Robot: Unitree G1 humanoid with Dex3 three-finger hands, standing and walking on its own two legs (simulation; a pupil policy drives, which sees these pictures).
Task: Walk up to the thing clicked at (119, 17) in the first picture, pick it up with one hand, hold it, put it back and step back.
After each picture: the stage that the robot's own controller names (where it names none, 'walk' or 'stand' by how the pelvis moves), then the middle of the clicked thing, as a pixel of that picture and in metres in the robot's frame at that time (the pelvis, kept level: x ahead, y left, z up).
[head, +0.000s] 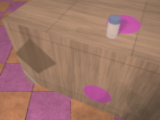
stand; (113, 27) +0.78 -0.14 -0.02
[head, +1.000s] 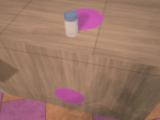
rise first; (71, 24) +0.70 +0.12 +0.01
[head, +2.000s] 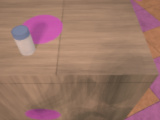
walk; (24, 41) +0.55 +0.27 +0.02
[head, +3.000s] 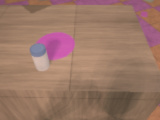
stand; (40, 57) +0.52 +0.22 -0.02
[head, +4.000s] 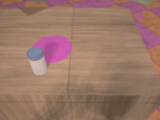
stand; (37, 61) +0.51 +0.23 -0.02
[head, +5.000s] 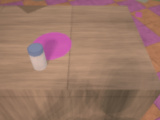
stand; (37, 57) +0.53 +0.23 -0.02
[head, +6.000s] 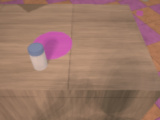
stand; (38, 56) +0.53 +0.23 -0.02
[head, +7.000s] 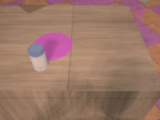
stand; (38, 57) +0.52 +0.23 -0.02
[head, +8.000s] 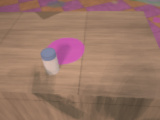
rise first; (50, 61) +0.52 +0.21 -0.02
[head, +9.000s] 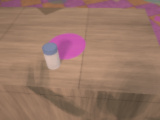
go down; (51, 56) +0.54 +0.20 -0.02
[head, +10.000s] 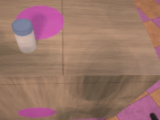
go down; (25, 36) +0.54 +0.19 +0.02
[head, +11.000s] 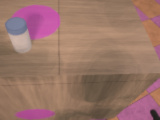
approach; (19, 35) +0.53 +0.20 +0.04
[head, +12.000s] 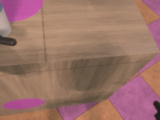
close; out of the picture +0.55 +0.21 +0.07
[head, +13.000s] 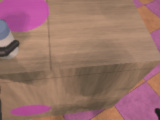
lift; (2, 40) +0.48 +0.22 +0.06
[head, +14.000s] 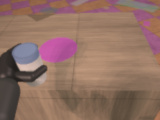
lift; (31, 65) +0.33 +0.17 +0.18
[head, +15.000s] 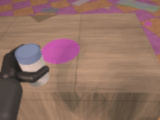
hold; (33, 65) +0.33 +0.17 +0.17
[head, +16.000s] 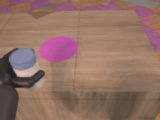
hold; (28, 70) +0.32 +0.18 +0.16
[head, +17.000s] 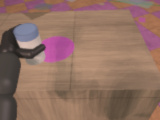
crouch; (30, 44) +0.41 +0.17 +0.19
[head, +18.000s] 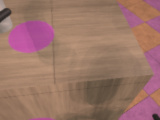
lower; out of the picture +0.52 +0.22 +0.19
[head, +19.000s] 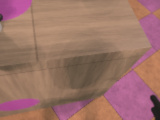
lower; out of the picture +0.55 +0.21 +0.08
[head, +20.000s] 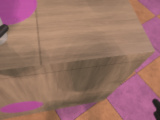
lower; out of the picture +0.53 +0.21 +0.07
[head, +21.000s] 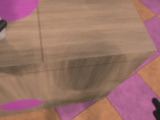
lower; out of the picture +0.54 +0.22 +0.07
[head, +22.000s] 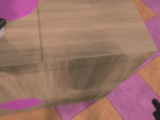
lower; out of the picture +0.54 +0.22 +0.07
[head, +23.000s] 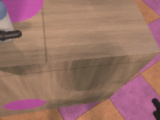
open; out of the picture +0.53 +0.20 +0.07
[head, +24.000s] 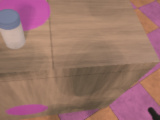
sink last; (11, 30) +0.52 +0.19 +0.05
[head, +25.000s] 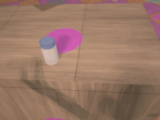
sink last; (49, 51) +0.54 +0.20 +0.04
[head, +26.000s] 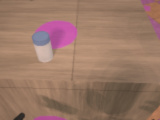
stand; (43, 47) +0.52 +0.19 +0.04
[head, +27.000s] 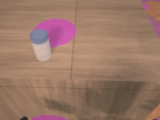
stand; (41, 45) +0.52 +0.20 +0.05
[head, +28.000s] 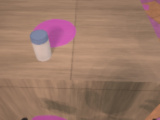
stand; (41, 45) +0.52 +0.19 +0.05
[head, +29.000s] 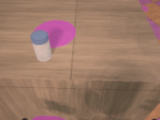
stand; (41, 46) +0.52 +0.19 +0.05
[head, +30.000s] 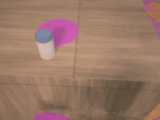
stand; (45, 44) +0.53 +0.19 +0.03
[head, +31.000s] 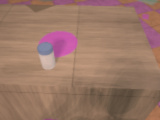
walk; (46, 56) +0.54 +0.19 -0.02
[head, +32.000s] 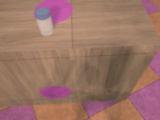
walk; (44, 21) +0.66 +0.21 +0.00
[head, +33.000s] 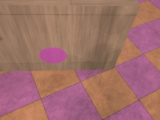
walk; out of the picture +0.98 +0.21 +0.00
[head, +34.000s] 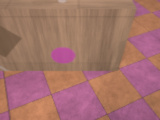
stand; out of the picture +1.15 +0.21 -0.01
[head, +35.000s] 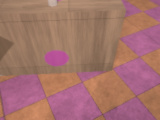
stand; out of the picture +1.14 +0.25 -0.03
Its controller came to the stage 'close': yes
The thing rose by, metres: 0.21
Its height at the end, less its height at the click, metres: +0.00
